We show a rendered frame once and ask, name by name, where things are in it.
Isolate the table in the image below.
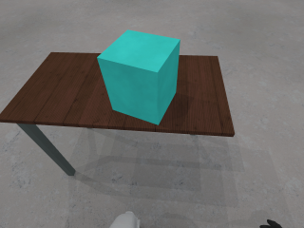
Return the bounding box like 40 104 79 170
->
0 52 235 176

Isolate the robot left thigh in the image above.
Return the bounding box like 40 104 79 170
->
109 214 141 228

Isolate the carton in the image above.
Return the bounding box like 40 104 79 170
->
97 29 181 125

